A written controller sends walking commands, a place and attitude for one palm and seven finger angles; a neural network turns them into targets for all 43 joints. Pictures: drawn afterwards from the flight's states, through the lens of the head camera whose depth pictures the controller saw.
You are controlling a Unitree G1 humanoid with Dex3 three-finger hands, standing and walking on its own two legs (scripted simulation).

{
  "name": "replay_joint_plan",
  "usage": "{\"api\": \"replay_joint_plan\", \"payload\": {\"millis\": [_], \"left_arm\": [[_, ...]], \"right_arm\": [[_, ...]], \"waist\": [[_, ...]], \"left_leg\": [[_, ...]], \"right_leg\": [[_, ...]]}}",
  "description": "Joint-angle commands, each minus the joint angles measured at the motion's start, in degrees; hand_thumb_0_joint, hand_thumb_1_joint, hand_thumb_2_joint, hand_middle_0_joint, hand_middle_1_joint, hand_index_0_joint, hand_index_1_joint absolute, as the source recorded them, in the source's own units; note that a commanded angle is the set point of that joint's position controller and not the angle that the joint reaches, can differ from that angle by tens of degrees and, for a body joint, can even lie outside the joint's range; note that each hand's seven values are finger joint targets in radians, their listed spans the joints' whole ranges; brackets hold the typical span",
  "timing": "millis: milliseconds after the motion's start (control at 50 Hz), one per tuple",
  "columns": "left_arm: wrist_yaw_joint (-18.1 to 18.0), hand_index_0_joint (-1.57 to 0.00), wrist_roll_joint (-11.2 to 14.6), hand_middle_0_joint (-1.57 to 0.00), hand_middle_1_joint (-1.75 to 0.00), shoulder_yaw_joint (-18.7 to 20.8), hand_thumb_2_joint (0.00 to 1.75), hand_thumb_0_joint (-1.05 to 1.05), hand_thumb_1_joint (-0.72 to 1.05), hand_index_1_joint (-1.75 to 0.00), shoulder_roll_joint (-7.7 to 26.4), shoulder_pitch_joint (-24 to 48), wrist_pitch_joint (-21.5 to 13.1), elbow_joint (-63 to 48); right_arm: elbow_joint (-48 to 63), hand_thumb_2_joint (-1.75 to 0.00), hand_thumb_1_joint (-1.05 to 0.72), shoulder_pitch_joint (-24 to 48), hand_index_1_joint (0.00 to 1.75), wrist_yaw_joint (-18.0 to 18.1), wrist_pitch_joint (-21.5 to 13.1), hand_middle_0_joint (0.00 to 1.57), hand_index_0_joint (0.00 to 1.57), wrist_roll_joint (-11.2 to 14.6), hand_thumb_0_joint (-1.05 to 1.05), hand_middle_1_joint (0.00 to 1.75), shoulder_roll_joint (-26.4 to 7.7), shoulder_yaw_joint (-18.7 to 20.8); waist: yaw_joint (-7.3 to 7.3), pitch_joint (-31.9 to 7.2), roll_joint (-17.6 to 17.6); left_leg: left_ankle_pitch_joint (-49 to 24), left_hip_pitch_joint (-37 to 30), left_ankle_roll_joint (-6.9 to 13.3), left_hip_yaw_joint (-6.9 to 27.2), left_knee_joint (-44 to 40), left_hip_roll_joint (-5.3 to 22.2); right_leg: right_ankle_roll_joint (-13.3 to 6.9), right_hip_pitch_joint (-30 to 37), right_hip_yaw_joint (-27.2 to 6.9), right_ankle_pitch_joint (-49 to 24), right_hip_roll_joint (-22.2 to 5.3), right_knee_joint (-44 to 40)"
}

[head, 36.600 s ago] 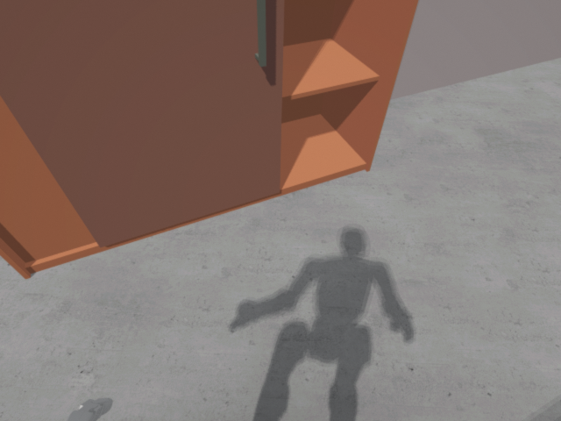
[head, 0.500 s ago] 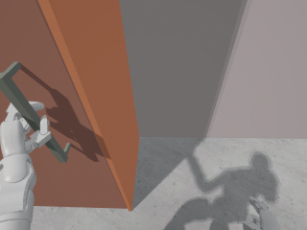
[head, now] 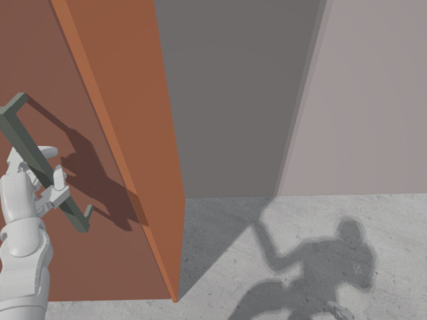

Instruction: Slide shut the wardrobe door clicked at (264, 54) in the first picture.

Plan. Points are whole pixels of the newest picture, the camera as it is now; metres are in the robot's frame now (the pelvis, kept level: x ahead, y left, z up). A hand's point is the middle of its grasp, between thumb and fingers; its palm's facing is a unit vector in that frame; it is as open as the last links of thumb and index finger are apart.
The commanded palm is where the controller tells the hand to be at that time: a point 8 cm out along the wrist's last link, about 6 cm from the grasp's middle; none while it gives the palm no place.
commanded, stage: stop walking and hold the door there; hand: left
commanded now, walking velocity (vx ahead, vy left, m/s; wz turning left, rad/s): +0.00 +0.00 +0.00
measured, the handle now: (57, 174) +0.34 +0.32 +0.12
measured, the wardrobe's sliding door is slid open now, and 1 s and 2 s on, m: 0.00 0.00 0.00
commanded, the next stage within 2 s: loosen the grip on the handle in 1.52 s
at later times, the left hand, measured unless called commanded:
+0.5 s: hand (61, 188) +0.30 +0.29 +0.13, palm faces +0.46 -0.86 -0.22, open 6.1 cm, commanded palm +0.25 +0.31 +0.13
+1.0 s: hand (58, 190) +0.29 +0.29 +0.13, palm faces +0.26 -0.96 -0.11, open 5.9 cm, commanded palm +0.26 +0.32 +0.13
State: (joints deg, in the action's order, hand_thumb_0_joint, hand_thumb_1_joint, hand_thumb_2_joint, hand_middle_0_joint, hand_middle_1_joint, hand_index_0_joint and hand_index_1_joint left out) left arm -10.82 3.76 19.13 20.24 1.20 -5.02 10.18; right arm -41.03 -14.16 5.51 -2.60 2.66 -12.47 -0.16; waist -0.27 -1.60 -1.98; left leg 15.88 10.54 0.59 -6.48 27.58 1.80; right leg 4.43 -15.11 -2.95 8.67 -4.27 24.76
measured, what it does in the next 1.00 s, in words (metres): steps to the left: left foot, then right foot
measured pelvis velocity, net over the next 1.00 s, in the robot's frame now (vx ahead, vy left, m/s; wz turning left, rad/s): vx -0.04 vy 0.13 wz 0.07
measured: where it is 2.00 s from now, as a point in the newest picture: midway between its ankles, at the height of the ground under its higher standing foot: outside the picture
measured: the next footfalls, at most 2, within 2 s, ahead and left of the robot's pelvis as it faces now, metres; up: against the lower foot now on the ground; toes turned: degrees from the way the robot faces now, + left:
left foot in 0.78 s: +0.01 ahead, +0.29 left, +0.00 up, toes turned +4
right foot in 0.92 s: +0.03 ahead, +0.00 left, +0.00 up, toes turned +1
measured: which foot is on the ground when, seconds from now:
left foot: down 0.00-0.56, up 0.58-0.76, down 0.78-1.00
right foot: down 0.00-0.78, up 0.80-0.90, down 0.92-1.00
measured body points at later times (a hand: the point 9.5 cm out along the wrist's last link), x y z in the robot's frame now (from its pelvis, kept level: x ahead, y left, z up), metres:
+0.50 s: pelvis -0.01 +0.03 -0.01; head +0.01 +0.02 +0.44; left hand +0.27 +0.33 +0.14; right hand +0.19 -0.21 -0.09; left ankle -0.01 +0.11 -0.74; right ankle +0.02 -0.13 -0.72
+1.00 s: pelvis -0.04 +0.13 -0.02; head +0.00 +0.11 +0.43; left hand +0.27 +0.34 +0.14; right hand +0.14 -0.06 -0.13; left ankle -0.03 +0.29 -0.74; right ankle -0.01 +0.00 -0.74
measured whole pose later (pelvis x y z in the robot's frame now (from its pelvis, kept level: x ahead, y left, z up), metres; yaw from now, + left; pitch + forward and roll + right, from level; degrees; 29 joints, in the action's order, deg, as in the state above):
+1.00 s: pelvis -0.04 +0.13 -0.02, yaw +4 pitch -3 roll +0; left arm -10.0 4.0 3.1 9.0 8.8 -1.6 -4.0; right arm -37.5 -7.6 1.7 -1.3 1.9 -9.5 -2.0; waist -0.1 7.8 -3.3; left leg 17.6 16.2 -3.4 0.1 36.7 4.7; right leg 0.9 -16.6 3.2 17.8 -3.6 37.7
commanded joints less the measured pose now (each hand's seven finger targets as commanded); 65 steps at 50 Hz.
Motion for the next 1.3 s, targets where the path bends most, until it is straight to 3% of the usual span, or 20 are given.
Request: {"api": "replay_joint_plan", "payload": {"millis": [0, 260, 340, 380, 460, 500, 540, 560, 620, 720, 760, 780, 800, 860, 920, 960, 980, 1040, 1080, 1280], "left_arm": [[0.5, -0.45, -1.3, -0.45, -1.4, 1.0, 0.9, 0.0, 0.9, -1.4, 11.8, 12.4, -3.3, -12.0], [0.9, -0.45, -0.7, -0.45, -1.4, 1.6, 0.9, 0.0, 0.9, -1.4, 12.0, 9.9, -3.2, -17.1], [1.4, -0.45, -0.4, -0.45, -1.4, -1.9, 0.9, 0.0, 0.9, -1.4, 9.0, 11.2, -3.6, -21.5], [1.9, -0.45, -0.3, -0.45, -1.4, -4.7, 0.9, 0.0, 0.9, -1.4, 6.6, 10.7, -4.0, -24.6], [1.9, -0.45, -0.3, -0.45, -1.4, -4.3, 0.9, 0.0, 0.9, -1.4, 7.0, 10.6, -3.8, -24.9], [1.7, -0.45, -0.4, -0.45, -1.4, -4.5, 0.9, 0.0, 0.9, -1.4, 7.7, 11.4, -3.5, -25.7], [1.6, -0.45, 0.3, -0.45, -1.4, -2.0, 0.9, 0.0, 0.9, -1.4, 10.9, 10.7, -3.1, -22.2], [1.5, -0.45, 0.9, -0.45, -1.4, -1.7, 0.9, 0.0, 0.9, -1.4, 10.7, 11.4, -2.7, -20.9], [1.6, -0.45, -0.3, -0.45, -1.4, -2.2, 0.9, 0.0, 0.9, -1.4, 9.6, 18.1, -3.5, -25.5], [3.3, -0.45, 0.2, -0.45, -1.4, -7.7, 0.9, 0.0, 0.9, -1.4, 4.6, 20.8, -4.3, -31.1], [3.7, -0.45, 0.5, -0.45, -1.4, -15.1, 0.9, 0.0, 0.9, -1.4, -1.4, 23.8, -5.6, -40.6], [4.0, -0.45, -0.7, -0.45, -1.4, -18.1, 0.9, 0.0, 0.9, -1.4, -4.3, 24.8, -5.7, -39.4], [4.5, -0.45, -0.8, -0.45, -1.4, -21.3, 0.9, 0.0, 0.9, -1.4, -8.5, 23.3, -4.9, -34.2], [3.8, -0.45, -1.4, -0.45, -1.4, -19.6, 0.9, 0.0, 0.9, -1.4, -4.8, 28.4, -4.3, -36.0], [3.6, -0.45, -2.0, -0.45, -1.4, -19.0, 0.9, 0.0, 0.9, -1.4, -2.2, 29.2, -3.0, -33.2], [4.2, -0.45, -0.7, -0.45, -1.4, -21.5, 0.9, 0.0, 0.9, -1.4, -5.9, 28.7, -2.0, -31.1], [4.2, -0.45, -0.6, -0.45, -1.4, -22.0, 0.9, 0.0, 0.9, -1.4, -6.5, 27.4, -1.4, -28.6], [5.0, -0.45, -0.6, -0.45, -1.4, -25.1, 0.9, 0.0, 0.9, -1.4, -9.7, 28.0, -2.4, -30.4], [5.3, -0.45, -0.7, -0.45, -1.4, -28.4, 0.9, 0.0, 0.9, -1.4, -12.3, 28.3, -2.2, -28.3], [4.4, -0.45, -0.8, -0.45, -1.4, -26.6, 0.9, 0.0, 0.9, -1.4, -9.8, 26.1, -1.6, -27.1]], "right_arm": [[9.3, -0.9, -0.9, 8.7, 0.3, 0.9, -3.5, 0.2, 0.2, -0.3, 0.0, 0.3, -8.6, 2.8], [11.8, -0.9, -0.9, 10.7, 0.3, 0.2, -0.9, 0.2, 0.2, -0.4, 0.0, 0.3, -8.9, 4.5], [13.6, -0.9, -0.9, 12.6, 0.3, 0.0, 0.0, 0.2, 0.2, 0.3, 0.0, 0.3, -8.6, 4.0], [14.4, -0.9, -0.9, 12.8, 0.3, -0.5, -0.3, 0.2, 0.2, 0.6, 0.0, 0.3, -7.8, 3.7], [13.8, -0.9, -0.9, 11.7, 0.3, -2.0, -1.3, 0.2, 0.2, -0.1, 0.0, 0.3, -8.8, 3.4], [13.7, -0.9, -0.9, 12.3, 0.3, -2.6, -1.3, 0.2, 0.2, -0.1, 0.0, 0.3, -8.8, 2.9], [14.2, -0.9, -0.9, 13.0, 0.3, -2.5, -1.2, 0.2, 0.2, -0.4, 0.0, 0.3, -8.4, 3.1], [13.4, -0.9, -0.9, 12.9, 0.3, -2.6, -1.2, 0.2, 0.2, -0.9, 0.0, 0.3, -8.5, 2.2], [12.5, -0.9, -0.9, 13.7, 0.3, -2.8, -1.0, 0.2, 0.2, -0.6, 0.0, 0.3, -6.4, 1.3], [12.9, -0.9, -0.9, 14.5, 0.3, -1.0, 1.0, 0.2, 0.2, -0.9, 0.0, 0.3, -4.6, 1.4], [16.0, -0.9, -0.9, 13.9, 0.3, -0.8, -0.6, 0.2, 0.2, -0.4, 0.0, 0.3, -7.2, 2.5], [15.8, -0.9, -0.9, 12.7, 0.3, -1.2, -0.8, 0.2, 0.2, -0.4, 0.0, 0.3, -6.9, 2.8], [14.3, -0.9, -0.9, 11.5, 0.3, -1.8, -1.3, 0.2, 0.2, -0.3, 0.0, 0.3, -5.8, 2.6], [13.1, -0.9, -0.9, 12.4, 0.3, -3.0, -2.5, 0.2, 0.2, -0.5, 0.0, 0.3, -5.6, 2.0], [12.9, -0.9, -0.9, 12.5, 0.3, -3.1, -1.9, 0.2, 0.2, -1.0, 0.0, 0.3, -4.0, 0.9], [12.8, -0.9, -0.9, 11.6, 0.3, -3.0, -1.9, 0.2, 0.2, -0.7, 0.0, 0.3, -4.3, 1.4], [12.5, -0.9, -0.9, 12.3, 0.3, -2.6, -2.0, 0.2, 0.2, -0.6, 0.0, 0.3, -5.0, 1.3], [13.9, -0.9, -0.9, 13.7, 0.3, -2.6, -1.1, 0.2, 0.2, -1.1, 0.0, 0.3, -5.0, 0.7], [13.9, -0.9, -0.9, 14.0, 0.3, -2.6, -0.7, 0.2, 0.2, -1.1, 0.0, 0.3, -4.9, 0.5], [13.6, -0.9, -0.9, 11.9, 0.3, -2.4, -0.6, 0.2, 0.2, -0.6, 0.0, 0.3, -4.4, 1.0]], "waist": [[0.49, -5.4, 0.3], [0.84, -9.6, 8.7], [0.49, -9.7, -2.5], [0.26, -9.6, -10.1], [-1.07, -6.7, -9.2], [-1.47, -7.6, -1.6], [-0.79, -7.5, 16.4], [-0.99, -6.5, 12.2], [0.71, -9.2, 16.1], [2.3, -11.0, 4.6], [1.5, -12.7, -18.7], [1.45, -12.9, -16.5], [1.56, -10.9, -10.8], [1.0, -12.2, -9.7], [2.32, -14.0, 4.2], [2.12, -13.2, 14.5], [2.33, -11.5, 14.3], [1.49, -11.6, -5.1], [1.51, -8.6, -8.8], [1.76, -13.9, -1.1]], "left_leg": [[-0.9, 0.6, 0.9, 5.7, -8.3, 5.8], [-9.4, 0.6, 0.0, 4.7, 0.7, 3.2], [-19.8, -1.7, 1.7, 8.3, -2.7, 7.0], [-29.6, -5.1, 4.3, 10.6, -3.4, 10.2], [-28.2, -1.1, 5.7, 9.7, -2.3, 9.7], [-20.8, 2.8, 3.1, 8.6, 5.3, 6.7], [15.4, 17.8, -2.2, 6.1, 28.4, -3.0], [16.0, 18.9, -2.8, 14.4, 35.8, -0.3], [15.3, 17.0, -2.3, 16.9, 33.5, 3.4], [-6.7, -5.1, -2.1, -0.3, -1.3, -1.5], [-28.6, -10.0, 4.9, 18.6, -4.4, 14.0], [-26.9, -8.1, 8.1, 20.8, -4.6, 16.0], [-23.9, -5.3, 9.0, 18.6, -4.6, 15.7], [-24.1, -4.1, 4.2, 9.3, 3.0, 9.6], [-8.1, 1.0, -0.6, 4.4, 9.5, 3.3], [-4.0, 1.2, -1.0, 5.6, 7.7, 1.2], [-7.6, -1.4, -0.5, 6.6, 4.4, 2.7], [-10.6, -2.9, 3.2, 14.4, -5.6, 10.7], [-9.3, -0.5, 3.5, 16.3, -8.8, 11.5], [-16.7, -4.4, 0.0, 6.4, -0.1, 7.0]], "right_leg": [[-3.8, 2.7, -0.4, -3.3, -0.9, -2.7], [-6.5, 4.4, -5.1, -20.2, -11.5, 2.8], [-3.4, 0.5, 2.0, -13.1, -6.2, 12.1], [-2.3, -5.1, 5.4, 4.4, -2.7, 19.7], [-3.2, -3.7, 7.5, 13.8, -2.0, 16.6], [-4.9, 4.3, 4.0, -1.7, -6.2, 3.5], [-15.5, 11.6, -24.0, -23.6, -27.8, -7.3], [-16.9, 9.4, -23.7, -21.4, -31.8, -7.2], [-12.6, 11.4, -5.9, -32.1, -25.8, 3.1], [-4.8, 1.4, 8.3, -12.5, -11.5, 13.9], [-1.2, -10.2, 10.0, 19.3, -0.5, 30.1], [-2.2, -10.1, 7.3, 25.9, 1.5, 36.9], [-2.3, -9.7, 5.8, 23.6, 1.3, 34.7], [-2.8, 2.3, 7.5, 9.0, 2.1, 10.0], [-7.3, 8.3, -4.2, -12.5, -6.5, 0.5], [-8.9, 8.2, -3.0, -9.2, -6.9, 0.9], [-8.0, 5.6, -0.2, -8.0, -4.7, 1.9], [-3.0, 2.3, 6.1, 2.0, 2.7, 8.0], [-3.1, 1.9, 6.0, 5.0, 3.5, 9.6], [-4.7, 7.0, 2.3, -11.4, -0.4, 0.8]]}}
